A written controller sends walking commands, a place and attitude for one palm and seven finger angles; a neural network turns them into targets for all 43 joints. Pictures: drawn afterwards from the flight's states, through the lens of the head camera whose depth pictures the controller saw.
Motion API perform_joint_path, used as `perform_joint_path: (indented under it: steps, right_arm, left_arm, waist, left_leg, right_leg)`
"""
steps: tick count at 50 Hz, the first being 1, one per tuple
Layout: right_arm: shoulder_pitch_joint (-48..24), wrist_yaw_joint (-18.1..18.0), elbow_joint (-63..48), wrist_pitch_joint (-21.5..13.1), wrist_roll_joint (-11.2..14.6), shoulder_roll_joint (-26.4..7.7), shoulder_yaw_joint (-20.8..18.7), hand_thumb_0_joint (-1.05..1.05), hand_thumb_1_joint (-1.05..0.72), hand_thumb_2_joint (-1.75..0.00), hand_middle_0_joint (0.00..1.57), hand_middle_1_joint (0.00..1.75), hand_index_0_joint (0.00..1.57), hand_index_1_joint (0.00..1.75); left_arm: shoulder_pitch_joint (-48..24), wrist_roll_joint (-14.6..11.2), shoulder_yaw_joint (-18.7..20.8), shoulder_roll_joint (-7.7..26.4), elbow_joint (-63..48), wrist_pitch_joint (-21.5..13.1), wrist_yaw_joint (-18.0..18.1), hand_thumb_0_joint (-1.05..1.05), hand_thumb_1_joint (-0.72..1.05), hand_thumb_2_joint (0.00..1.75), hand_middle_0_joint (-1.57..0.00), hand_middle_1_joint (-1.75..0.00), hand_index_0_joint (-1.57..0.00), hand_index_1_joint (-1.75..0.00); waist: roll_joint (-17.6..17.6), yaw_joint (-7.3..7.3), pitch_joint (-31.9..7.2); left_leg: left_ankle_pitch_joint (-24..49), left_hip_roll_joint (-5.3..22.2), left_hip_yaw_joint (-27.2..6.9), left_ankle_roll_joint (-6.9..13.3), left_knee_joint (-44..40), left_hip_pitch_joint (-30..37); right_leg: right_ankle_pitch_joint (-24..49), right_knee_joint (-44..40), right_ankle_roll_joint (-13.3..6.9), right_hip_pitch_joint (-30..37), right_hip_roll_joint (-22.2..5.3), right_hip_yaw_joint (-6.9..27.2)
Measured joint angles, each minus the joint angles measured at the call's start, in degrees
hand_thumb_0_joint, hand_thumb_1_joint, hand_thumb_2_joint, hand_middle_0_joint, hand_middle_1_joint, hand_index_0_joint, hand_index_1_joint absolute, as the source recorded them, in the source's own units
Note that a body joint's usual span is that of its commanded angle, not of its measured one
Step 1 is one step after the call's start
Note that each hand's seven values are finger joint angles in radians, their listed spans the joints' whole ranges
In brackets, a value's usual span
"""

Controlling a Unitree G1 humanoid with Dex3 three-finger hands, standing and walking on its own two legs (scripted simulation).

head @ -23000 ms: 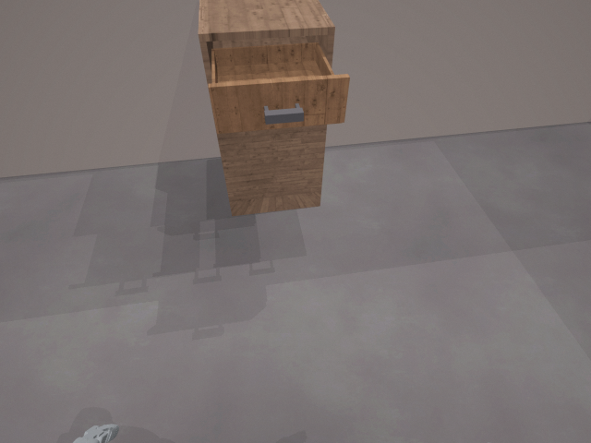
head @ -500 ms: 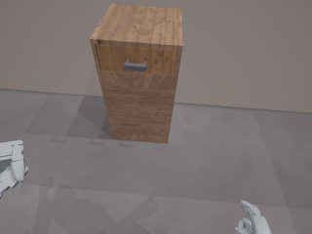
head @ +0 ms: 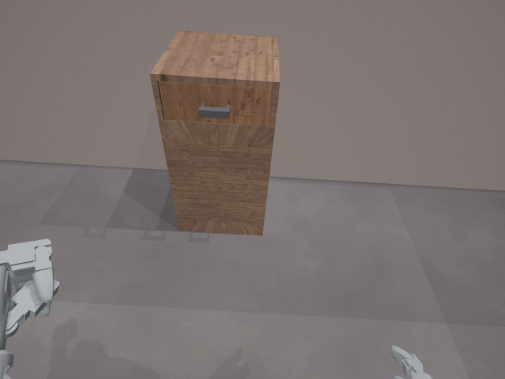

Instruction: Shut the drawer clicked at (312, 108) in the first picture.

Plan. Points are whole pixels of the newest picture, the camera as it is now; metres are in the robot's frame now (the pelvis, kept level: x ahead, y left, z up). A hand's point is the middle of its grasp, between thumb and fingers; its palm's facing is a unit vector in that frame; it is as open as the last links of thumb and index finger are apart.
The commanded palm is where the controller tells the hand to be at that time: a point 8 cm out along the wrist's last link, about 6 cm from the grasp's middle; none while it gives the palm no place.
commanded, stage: stop stepping back and stand still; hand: left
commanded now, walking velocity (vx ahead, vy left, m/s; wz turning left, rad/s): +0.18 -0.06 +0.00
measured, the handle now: (215, 109) +0.96 +0.16 -0.05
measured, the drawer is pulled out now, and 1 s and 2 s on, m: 0.00 0.00 0.00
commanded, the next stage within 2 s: let the arm hang, fingers relaxed in 0.30 s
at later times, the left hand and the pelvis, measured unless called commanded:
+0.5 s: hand (89, 325) +0.19 +0.24 +0.05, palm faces +0.23 -0.88 -0.41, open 3.2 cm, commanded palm none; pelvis -0.02 +0.00 -0.01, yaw +4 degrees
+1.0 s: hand out of the picture -0.06 +0.20 -0.16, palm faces +0.08 -0.95 -0.29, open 5.5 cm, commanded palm none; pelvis -0.02 -0.02 +0.00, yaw +4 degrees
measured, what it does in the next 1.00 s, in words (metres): stands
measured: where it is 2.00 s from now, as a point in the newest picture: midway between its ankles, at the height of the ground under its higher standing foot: outside the picture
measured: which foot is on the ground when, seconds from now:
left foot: down 0.00-1.00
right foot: down 0.00-1.00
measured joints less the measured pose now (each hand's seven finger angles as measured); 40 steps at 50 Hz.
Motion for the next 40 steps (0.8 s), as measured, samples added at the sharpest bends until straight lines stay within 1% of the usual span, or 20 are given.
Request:
perform_joint_path:
  steps: [1,3,5,8,10,12,14,16,19,20,21,22,25,26,28,29,30,32,34,40]
  right_arm:
    - [0.2,0.0,-0.4,-0.4,-0.1,0.1,-0.1,0.01,-0.9,-0.9,0.21,0.3,0.2,0.3]
    - [0.8,0.1,-0.3,-1.6,-0.3,0.9,-0.2,0.01,-0.9,-0.9,0.2,0.3,0.2,0.3]
    - [1.6,0.6,-0.1,-2.4,0.1,1.7,0.0,0.01,-0.9,-0.9,0.2,0.3,0.2,0.3]
    - [2.6,0.8,-0.2,-2.7,0.3,2.4,0.6,0.01,-0.9,-0.9,0.2,0.3,0.2,0.3]
    - [2.2,0.9,-0.6,-2.2,0.2,2.9,0.9,0.01,-0.9,-0.9,0.2,0.3,0.2,0.3]
    - [0.1,1.2,0.8,-1.2,0.2,2.5,0.6,0.01,-0.9,-0.9,0.2,0.3,0.2,0.3]
    - [-1.2,1.6,2.7,-0.6,0.1,2.1,0.4,0.01,-0.9,-0.9,0.21,0.3,0.2,0.3]
    - [-1.3,1.7,3.1,-0.2,0.1,2.1,0.6,0.01,-0.9,-0.9,0.21,0.3,0.2,0.3]
    - [-0.7,1.1,1.4,-1.2,-0.1,1.6,0.7,0.01,-0.9,-0.9,0.21,0.3,0.2,0.3]
    - [-0.8,0.7,1.0,-1.8,-0.3,1.5,0.5,0.01,-0.9,-0.9,0.21,0.3,0.2,0.3]
    - [-1.2,1.6,2.1,-3.4,-0.4,1.1,-0.3,0.01,-0.9,-0.9,0.21,0.3,0.2,0.3]
    - [-1.6,2.9,3.1,-3.3,-0.6,0.3,-1.0,0.01,-0.9,-0.9,0.21,0.3,0.2,0.3]
    - [-3.3,4.8,6.0,0.3,-1.3,-1.7,-1.3,0.01,-0.9,-0.9,0.2,0.3,0.2,0.3]
    - [-3.8,5.0,6.6,1.2,-1.6,-1.8,-1.1,0.01,-0.9,-0.9,0.2,0.3,0.2,0.3]
    - [-4.2,5.3,7.4,2.4,-1.6,-1.0,-0.2,0.0,-0.9,-0.9,0.2,0.3,0.2,0.3]
    - [-4.2,5.4,7.7,3.0,-1.4,-0.2,0.2,0.0,-0.9,-0.9,0.2,0.3,0.2,0.3]
    - [-4.4,5.5,8.4,3.6,-1.3,0.2,0.3,0.0,-0.9,-0.9,0.2,0.3,0.2,0.3]
    - [-3.6,5.8,9.7,4.9,-1.1,0.8,0.1,0.0,-0.9,-0.9,0.2,0.3,0.2,0.3]
    - [-2.2,5.9,11.2,5.9,-1.2,1.2,-0.1,0.0,-0.9,-0.9,0.2,0.3,0.2,0.3]
    - [1.4,5.5,17.2,7.1,-1.2,2.1,-0.3,0.0,-0.91,-0.9,0.2,0.3,0.2,0.3]
  left_arm:
    - [0.1,0.4,-0.2,0.2,-1.1,0.4,0.1,0.01,0.89,0.89,-1.4,-1.6,-1.41,-1.6]
    - [0.5,1.0,0.3,1.5,-3.4,0.4,0.1,0.01,0.89,0.89,-1.41,-1.6,-1.41,-1.6]
    - [1.3,1.1,1.1,2.6,-5.0,-0.3,0.1,0.01,0.89,0.89,-1.41,-1.6,-1.41,-1.6]
    - [1.9,1.0,2.8,3.9,-5.0,-1.4,0.7,0.01,0.89,0.89,-1.41,-1.6,-1.41,-1.6]
    - [1.0,0.9,4.3,5.2,-4.2,-2.0,0.8,0.01,0.89,0.89,-1.41,-1.6,-1.41,-1.6]
    - [-2.1,0.5,3.6,4.0,-2.2,-2.0,0.2,0.01,0.89,0.9,-1.41,-1.6,-1.41,-1.6]
    - [-4.4,0.3,2.2,2.3,-0.2,-1.8,-0.4,0.01,0.89,0.9,-1.41,-1.6,-1.41,-1.6]
    - [-3.8,0.1,1.5,0.9,-0.2,-1.3,-0.6,0.01,0.89,0.9,-1.41,-1.6,-1.41,-1.6]
    - [-0.2,-0.1,0.9,0.1,-4.0,-1.6,-0.7,0.01,0.89,0.9,-1.41,-1.6,-1.41,-1.6]
    - [0.4,-0.1,0.8,0.3,-5.2,-2.0,-0.7,0.01,0.89,0.9,-1.41,-1.6,-1.41,-1.6]
    - [-0.9,0.6,-0.5,0.8,-2.4,-3.5,-1.6,0.01,0.89,0.9,-1.41,-1.6,-1.41,-1.6]
    - [-3.8,1.2,-2.7,0.9,3.0,-2.6,-3.2,0.01,0.89,0.9,-1.4,-1.6,-1.41,-1.59]
    - [-13.4,2.2,-8.5,-1.1,24.7,6.3,-6.6,0.0,0.9,0.9,-1.38,-1.58,-1.39,-1.57]
    - [-15.9,2.3,-9.9,-2.0,32.0,8.7,-7.1,0.0,0.9,0.9,-1.36,-1.56,-1.37,-1.56]
    - [-18.5,2.5,-12.4,-2.9,43.8,11.5,-7.7,0.0,0.9,0.9,-1.32,-1.52,-1.33,-1.52]
    - [-18.8,2.6,-13.5,-3.0,48.5,12.0,-7.9,0.0,0.91,0.9,-1.29,-1.5,-1.3,-1.49]
    - [-19.2,2.6,-14.7,-3.9,53.6,12.4,-8.1,0.0,0.91,0.9,-1.26,-1.47,-1.27,-1.46]
    - [-18.8,2.5,-17.4,-6.0,62.3,13.5,-8.8,0.01,0.91,0.9,-1.2,-1.41,-1.21,-1.4]
    - [-17.6,2.7,-18.6,-7.8,68.4,13.9,-8.0,0.01,0.91,0.89,-1.13,-1.35,-1.14,-1.33]
    - [-15.9,1.7,-17.5,-5.7,78.9,12.7,-8.3,0.01,0.91,0.89,-0.91,-1.15,-0.92,-1.09]
  waist:
    - [-0.3,-0.15,0.8]
    - [-1.0,-0.44,1.4]
    - [-0.9,-0.35,0.9]
    - [0.7,0.13,-0.2]
    - [0.6,0.88,-0.4]
    - [1.5,1.74,1.5]
    - [1.6,1.85,2.7]
    - [0.5,1.81,2.6]
    - [0.1,0.9,2.2]
    - [-0.1,0.61,2.6]
    - [0.1,0.66,2.7]
    - [0.9,0.68,2.4]
    - [3.6,-0.65,1.4]
    - [3.8,-0.93,1.6]
    - [2.0,-0.73,2.4]
    - [0.4,-0.43,2.8]
    - [0.1,-0.5,3.7]
    - [0.4,-1.33,4.5]
    - [0.6,-1.32,4.8]
    - [1.1,0.89,7.1]
  left_leg:
    - [3.6,0.1,-0.1,-0.2,-0.1,0.1]
    - [6.2,0.2,-0.3,-0.9,-0.1,0.7]
    - [6.1,0.8,-0.5,-1.9,-0.6,1.4]
    - [4.9,2.1,-0.6,-2.6,0.5,0.9]
    - [0.1,2.0,-0.1,-2.4,6.1,-2.6]
    - [-3.1,1.7,-1.2,-2.1,16.6,-7.2]
    - [-3.0,1.3,-0.9,-2.1,22.6,-9.8]
    - [-2.2,1.3,0.6,-1.8,19.6,-9.0]
    - [-0.2,1.9,0.9,-1.1,5.5,-3.4]
    - [3.9,1.8,0.7,-1.5,3.9,-3.0]
    - [5.6,1.6,0.6,-1.9,4.6,-3.8]
    - [5.9,1.2,0.2,-2.1,5.4,-4.8]
    - [6.4,0.0,-1.8,-2.0,5.7,-6.9]
    - [6.7,-0.3,-2.1,-2.0,5.5,-7.1]
    - [6.8,-1.0,-1.3,-2.4,5.8,-6.9]
    - [6.4,-1.4,-0.4,-2.8,6.6,-7.0]
    - [5.9,-1.1,-0.4,-3.0,7.4,-6.8]
    - [5.7,-0.6,-1.5,-3.1,7.3,-6.0]
    - [6.1,0.0,-2.2,-3.2,6.6,-5.9]
    - [8.4,0.9,-3.2,-3.6,2.7,-5.4]
  right_leg:
    - [-2.2,4.9,0.9,-1.1,0.1,0.1]
    - [-4.4,14.9,1.7,-3.0,0.0,0.2]
    - [-5.0,17.5,1.7,-2.5,-0.4,-0.4]
    - [-5.4,8.3,1.4,2.9,-1.4,-2.2]
    - [-4.7,-0.4,-0.2,5.7,-1.8,-0.7]
    - [4.4,-0.1,-1.1,4.4,-1.4,-1.0]
    - [5.5,-0.5,-0.9,4.9,-1.7,-1.6]
    - [5.4,-1.5,-0.6,5.3,-2.2,-1.2]
    - [4.5,-0.5,-0.1,4.8,-2.0,-1.4]
    - [3.8,0.7,0.2,4.3,-2.1,-1.4]
    - [2.5,3.6,0.8,3.1,-2.5,-1.5]
    - [-0.5,7.1,1.3,1.5,-2.8,-0.9]
    - [-8.2,15.2,2.2,-2.5,-2.7,1.8]
    - [-8.6,14.3,2.2,-2.4,-2.9,2.5]
    - [-2.0,7.2,1.9,0.0,-3.6,3.9]
    - [3.3,4.6,2.1,0.7,-4.2,4.9]
    - [4.6,5.3,2.5,0.8,-3.9,4.9]
    - [3.2,5.3,2.5,1.9,-3.3,3.9]
    - [2.9,3.6,2.2,2.7,-2.7,3.1]
    - [6.0,-2.1,1.6,4.1,-1.8,2.2]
